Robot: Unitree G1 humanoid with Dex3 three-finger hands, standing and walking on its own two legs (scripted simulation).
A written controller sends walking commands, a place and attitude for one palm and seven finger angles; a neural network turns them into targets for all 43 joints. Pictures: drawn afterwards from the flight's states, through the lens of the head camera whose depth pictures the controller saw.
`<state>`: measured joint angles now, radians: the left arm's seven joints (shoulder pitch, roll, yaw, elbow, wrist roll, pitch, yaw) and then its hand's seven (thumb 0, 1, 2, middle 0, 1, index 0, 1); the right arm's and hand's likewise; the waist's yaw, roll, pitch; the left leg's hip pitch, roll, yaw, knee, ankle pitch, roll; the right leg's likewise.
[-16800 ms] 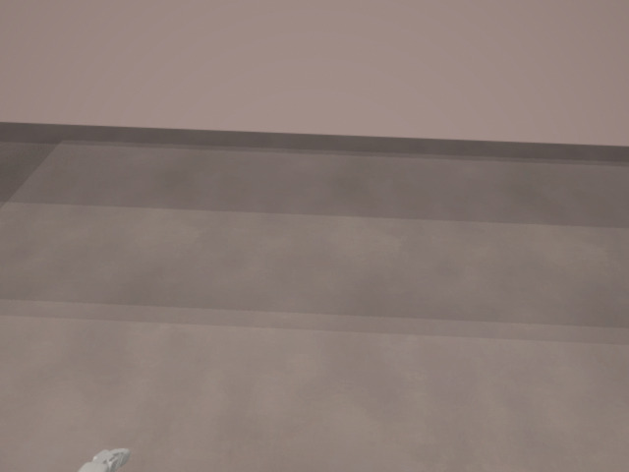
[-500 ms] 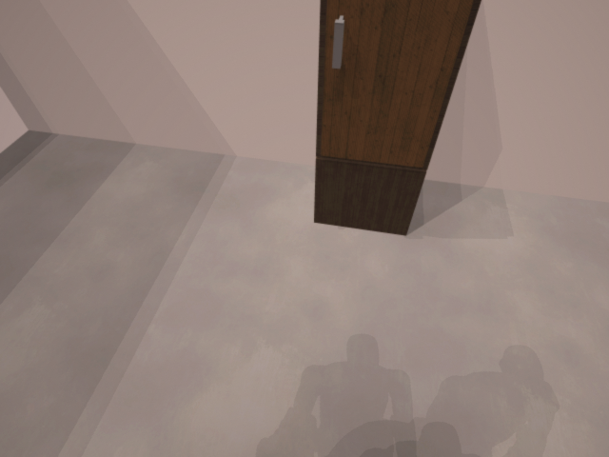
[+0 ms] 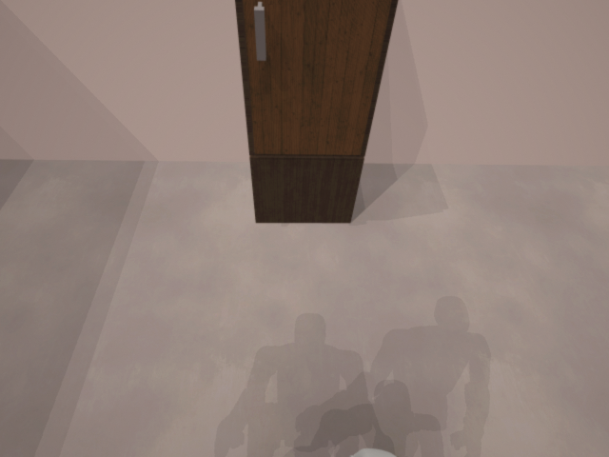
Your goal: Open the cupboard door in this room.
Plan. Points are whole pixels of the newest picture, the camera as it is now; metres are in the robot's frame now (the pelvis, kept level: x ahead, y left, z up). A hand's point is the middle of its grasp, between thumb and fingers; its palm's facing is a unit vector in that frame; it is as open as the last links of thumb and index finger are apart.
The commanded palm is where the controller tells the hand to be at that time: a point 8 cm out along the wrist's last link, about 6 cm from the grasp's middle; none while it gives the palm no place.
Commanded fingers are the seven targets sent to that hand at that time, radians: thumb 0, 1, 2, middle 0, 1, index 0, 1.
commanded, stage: walk to a spot facing it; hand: left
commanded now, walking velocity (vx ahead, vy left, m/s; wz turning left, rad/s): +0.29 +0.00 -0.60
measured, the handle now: (260, 31) +1.07 +0.15 +0.06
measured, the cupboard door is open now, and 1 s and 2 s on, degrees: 0 0 0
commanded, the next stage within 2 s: turn to face it in 0.26 s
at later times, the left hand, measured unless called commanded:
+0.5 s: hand (244, 351) +0.31 +0.11 -0.16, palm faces -0.24 -0.94 -0.25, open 7.3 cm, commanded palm none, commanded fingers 0.00 0.90 0.90 -0.20 -0.30 -0.20 -0.30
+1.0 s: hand (221, 338) +0.34 +0.16 -0.17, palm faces -0.02 -0.98 -0.20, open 7.4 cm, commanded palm none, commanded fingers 0.00 0.90 0.90 -0.20 -0.30 -0.20 -0.30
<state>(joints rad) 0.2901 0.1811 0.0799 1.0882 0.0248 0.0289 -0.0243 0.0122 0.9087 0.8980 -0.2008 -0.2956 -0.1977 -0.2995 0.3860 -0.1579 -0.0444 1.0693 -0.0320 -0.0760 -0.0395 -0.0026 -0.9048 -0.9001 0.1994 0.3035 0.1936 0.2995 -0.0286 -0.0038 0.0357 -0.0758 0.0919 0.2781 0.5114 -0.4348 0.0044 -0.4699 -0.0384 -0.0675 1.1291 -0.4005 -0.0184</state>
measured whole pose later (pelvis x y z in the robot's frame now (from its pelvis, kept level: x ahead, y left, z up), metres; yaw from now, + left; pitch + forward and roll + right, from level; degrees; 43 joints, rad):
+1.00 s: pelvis +0.30 -0.03 +0.01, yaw -4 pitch -1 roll -1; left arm 0.22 0.18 0.04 1.07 0.00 0.02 0.02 0.01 0.91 0.90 -0.20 -0.30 -0.20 -0.30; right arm 0.20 -0.17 -0.02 1.05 -0.02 0.00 -0.03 0.00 -0.92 -0.90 0.20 0.30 0.20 0.30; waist 0.00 0.00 0.10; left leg -0.24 0.00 0.05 0.51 -0.26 0.04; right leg -0.35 -0.06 -0.05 0.95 -0.53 0.06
